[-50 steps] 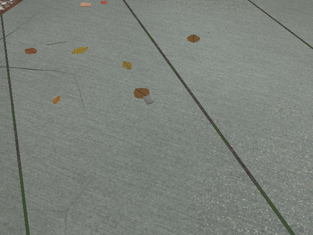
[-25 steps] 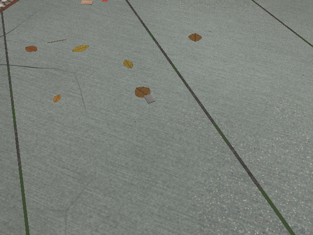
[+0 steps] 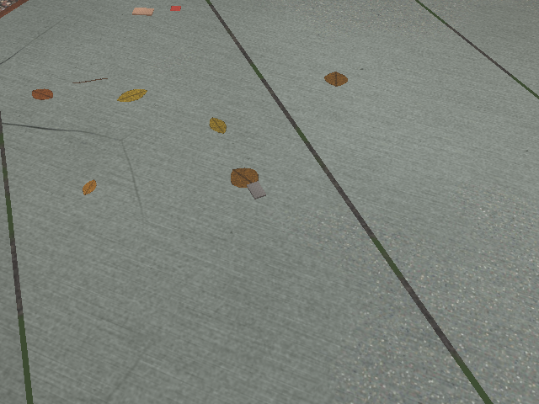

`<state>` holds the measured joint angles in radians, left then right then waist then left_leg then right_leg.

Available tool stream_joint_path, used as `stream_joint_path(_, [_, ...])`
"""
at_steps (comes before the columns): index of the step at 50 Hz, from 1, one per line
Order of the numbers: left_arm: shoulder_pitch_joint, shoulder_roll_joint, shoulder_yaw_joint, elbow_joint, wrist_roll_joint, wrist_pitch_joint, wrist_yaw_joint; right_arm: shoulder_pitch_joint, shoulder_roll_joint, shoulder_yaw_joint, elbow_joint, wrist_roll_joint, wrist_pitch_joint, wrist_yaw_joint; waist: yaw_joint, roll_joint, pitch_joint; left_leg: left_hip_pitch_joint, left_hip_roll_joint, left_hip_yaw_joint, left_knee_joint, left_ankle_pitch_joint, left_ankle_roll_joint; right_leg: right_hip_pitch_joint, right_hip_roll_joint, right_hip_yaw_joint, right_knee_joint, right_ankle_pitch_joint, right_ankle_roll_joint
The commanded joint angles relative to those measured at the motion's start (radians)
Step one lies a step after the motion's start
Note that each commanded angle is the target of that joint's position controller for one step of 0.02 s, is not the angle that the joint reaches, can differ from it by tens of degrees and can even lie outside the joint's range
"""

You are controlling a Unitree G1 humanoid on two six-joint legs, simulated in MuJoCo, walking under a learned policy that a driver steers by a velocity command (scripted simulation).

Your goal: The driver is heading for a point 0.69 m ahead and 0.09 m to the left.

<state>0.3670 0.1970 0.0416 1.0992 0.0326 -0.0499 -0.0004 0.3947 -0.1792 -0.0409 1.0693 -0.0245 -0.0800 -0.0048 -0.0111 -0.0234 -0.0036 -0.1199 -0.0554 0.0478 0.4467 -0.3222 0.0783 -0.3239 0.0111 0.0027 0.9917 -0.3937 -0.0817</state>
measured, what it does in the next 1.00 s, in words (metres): walks ahead: right foot, then left foot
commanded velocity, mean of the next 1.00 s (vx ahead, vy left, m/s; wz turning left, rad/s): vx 0.45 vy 0.00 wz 0.00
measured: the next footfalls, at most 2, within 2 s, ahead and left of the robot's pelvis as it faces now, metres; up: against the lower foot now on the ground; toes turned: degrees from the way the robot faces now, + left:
right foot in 0.32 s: +0.33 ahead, -0.07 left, +0.00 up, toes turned -3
left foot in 0.86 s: +0.65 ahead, +0.09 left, +0.00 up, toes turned +5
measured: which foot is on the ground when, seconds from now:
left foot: down 0.00-0.30, up 0.32-0.84, down 0.86-1.00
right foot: up 0.00-0.30, down 0.32-0.88, up 0.90-1.00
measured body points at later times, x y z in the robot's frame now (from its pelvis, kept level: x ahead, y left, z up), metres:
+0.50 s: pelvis +0.27 -0.03 +0.00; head +0.29 -0.03 +0.45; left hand +0.29 +0.23 -0.14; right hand +0.31 -0.26 -0.15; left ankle +0.23 +0.10 -0.65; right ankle +0.29 -0.07 -0.74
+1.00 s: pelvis +0.55 +0.03 +0.00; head +0.59 +0.04 +0.45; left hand +0.54 +0.27 -0.16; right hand +0.64 -0.22 -0.14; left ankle +0.61 +0.09 -0.74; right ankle +0.45 -0.09 -0.64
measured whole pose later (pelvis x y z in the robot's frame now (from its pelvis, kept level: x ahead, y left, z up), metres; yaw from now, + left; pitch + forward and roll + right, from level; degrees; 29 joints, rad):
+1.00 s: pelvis +0.55 +0.03 +0.00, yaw +0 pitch +0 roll +0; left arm 0.33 0.19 0.04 1.03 0.02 -0.07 0.02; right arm 0.17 -0.20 -0.05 0.97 -0.01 -0.08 0.00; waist 0.02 -0.02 0.09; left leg -0.29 -0.05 0.12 0.44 -0.15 0.10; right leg -0.36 0.01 0.00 1.17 -0.39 -0.06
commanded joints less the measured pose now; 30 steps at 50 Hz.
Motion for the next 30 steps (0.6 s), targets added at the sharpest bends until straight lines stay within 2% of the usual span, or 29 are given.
stream_joint_path(1, [-0.117, 0.041, 0.009, -0.096, 0.003, -0.027, -0.024, 0.112, -0.083, -0.006, 0.003, 0.002, -0.010, -0.005, -0.009, 0.061, 0.135, 0.186, 0.290, -0.346, -0.289, 0.188, 0.109, -0.409, -0.074, 0.004, 0.096, 0.109, 0.005])
stream_joint_path(2, [-0.126, 0.041, 0.010, -0.103, 0.004, -0.021, -0.027, 0.135, -0.081, -0.002, 0.014, 0.003, -0.016, -0.006, -0.008, 0.096, 0.129, 0.187, 0.278, -0.304, -0.278, 0.322, 0.108, -0.402, -0.067, -0.019, 0.085, 0.123, 0.013])
stream_joint_path(4, [-0.178, 0.036, 0.011, -0.127, 0.004, -0.009, -0.028, 0.179, -0.069, 0.008, 0.034, 0.009, -0.022, -0.010, -0.007, 0.105, 0.122, 0.209, 0.253, -0.220, -0.259, 0.540, 0.101, -0.427, -0.051, -0.059, 0.056, 0.150, 0.025])
stream_joint_path(8, [-0.372, 0.005, -0.009, -0.212, -0.008, -0.001, -0.033, 0.174, -0.072, 0.021, 0.031, 0.007, -0.024, -0.015, -0.024, 0.119, 0.155, 0.111, 0.205, -0.124, -0.283, 0.669, 0.085, -0.333, -0.011, -0.132, -0.211, 0.245, 0.028])
stream_joint_path(10, [-0.410, 0.009, -0.014, -0.235, -0.016, 0.002, -0.030, 0.179, -0.092, 0.020, 0.035, 0.007, -0.028, -0.018, -0.024, 0.145, 0.154, 0.080, 0.213, -0.107, -0.283, 0.761, 0.079, -0.214, 0.018, -0.163, -0.330, 0.276, 0.007])
stream_joint_path(12, [-0.349, 0.050, -0.001, -0.229, -0.018, 0.002, -0.018, 0.161, -0.116, 0.017, 0.035, 0.009, -0.036, -0.020, 0.019, 0.151, 0.109, 0.104, 0.236, -0.090, -0.195, 1.003, 0.066, -0.080, 0.053, -0.167, -0.371, 0.283, -0.031])
stream_joint_path(13, [-0.269, 0.075, 0.011, -0.207, -0.019, -0.001, -0.011, 0.149, -0.128, 0.014, 0.033, 0.010, -0.037, -0.022, 0.058, 0.148, 0.062, 0.130, 0.240, -0.081, -0.099, 1.107, 0.057, 0.002, 0.072, -0.158, -0.385, 0.273, -0.049])
stream_joint_path(14, [-0.138, 0.100, 0.025, -0.165, -0.020, -0.008, -0.004, 0.130, -0.141, 0.011, 0.029, 0.010, -0.034, -0.023, 0.115, 0.142, -0.007, 0.140, 0.238, -0.073, 0.052, 1.132, 0.048, 0.126, 0.083, -0.142, -0.422, 0.277, -0.070])
stream_joint_path(15, [0.001, 0.121, 0.040, -0.119, -0.014, -0.014, 0.004, 0.108, -0.149, 0.009, 0.023, 0.015, -0.030, -0.021, 0.180, 0.128, -0.069, 0.072, 0.214, -0.055, 0.241, 1.017, 0.039, 0.298, 0.056, -0.114, -0.490, 0.296, -0.089])
stream_joint_path(16, [0.134, 0.199, 0.063, -0.095, 0.012, -0.018, 0.013, 0.123, -0.106, 0.019, 0.000, 0.016, -0.027, -0.013, 0.209, 0.030, -0.161, -0.098, 0.160, -0.025, 0.534, 0.649, 0.035, 0.491, -0.153, 0.121, -0.525, 0.095, -0.131])
stream_joint_path(17, [0.120, 0.251, 0.070, -0.109, 0.028, -0.014, 0.003, 0.247, 0.013, 0.032, -0.009, 0.037, -0.018, -0.003, 0.108, -0.157, -0.243, -0.405, -0.020, -0.020, 0.924, -0.206, 0.009, 0.649, -0.434, 0.651, -0.647, 0.038, -0.279])
stream_joint_path(18, [0.039, 0.213, 0.068, -0.111, -0.019, -0.008, -0.007, 0.157, -0.095, 0.005, -0.022, 0.016, -0.010, -0.003, 0.110, -0.031, -0.174, -0.486, 0.022, -0.116, 0.974, -0.124, 0.032, 0.537, -0.393, 0.707, -0.754, -0.135, -0.280])
stream_joint_path(19, [-0.071, 0.151, 0.050, -0.131, -0.029, -0.012, -0.010, 0.053, -0.108, -0.002, -0.063, 0.009, -0.013, 0.002, 0.069, -0.019, -0.017, -0.522, 0.074, -0.110, 0.924, -0.021, 0.038, 0.384, -0.364, 0.551, -0.791, -0.146, -0.245])
stream_joint_path(20, [-0.116, 0.098, 0.036, -0.133, -0.024, -0.024, -0.014, 0.009, -0.097, -0.003, -0.071, 0.004, -0.016, 0.004, 0.046, 0.029, 0.055, -0.488, 0.105, -0.105, 0.868, 0.030, 0.037, 0.262, -0.319, 0.444, -0.824, -0.012, -0.215])
stream_joint_path(22, [-0.099, 0.039, 0.014, -0.106, -0.018, -0.043, -0.004, 0.034, -0.058, -0.003, -0.063, -0.012, 0.004, 0.014, -0.017, 0.030, 0.069, -0.380, 0.141, -0.104, 0.779, 0.054, 0.019, 0.137, -0.237, 0.274, -0.845, 0.189, -0.157])
stream_joint_path(23, [-0.068, 0.042, 0.012, -0.092, -0.018, -0.052, -0.001, 0.048, -0.038, -0.002, -0.061, -0.013, 0.014, 0.019, -0.028, 0.005, 0.064, -0.358, 0.143, -0.095, 0.747, 0.047, 0.008, 0.121, -0.235, 0.238, -0.847, 0.267, -0.160])
stream_joint_path(25, [-0.015, 0.063, 0.012, -0.072, -0.020, -0.065, 0.002, 0.001, -0.037, -0.006, -0.081, -0.016, 0.029, 0.024, -0.035, -0.003, 0.080, -0.397, 0.152, -0.069, 0.691, 0.066, -0.010, 0.120, -0.212, 0.172, -0.859, 0.362, -0.157])
stream_joint_path(27, [0.021, 0.085, 0.013, -0.067, -0.021, -0.066, 0.004, -0.103, -0.052, -0.009, -0.119, -0.017, 0.038, 0.030, -0.022, -0.007, 0.102, -0.478, 0.168, -0.042, 0.616, 0.139, -0.028, 0.143, -0.194, 0.130, -0.886, 0.383, -0.147])
stream_joint_path(30, [0.076, 0.080, 0.005, -0.062, -0.023, -0.063, 0.002, -0.255, -0.054, -0.007, -0.173, -0.007, 0.039, 0.036, 0.013, -0.012, 0.118, -0.533, 0.164, -0.005, 0.449, 0.250, -0.047, 0.190, -0.164, 0.076, -0.888, 0.498, -0.121])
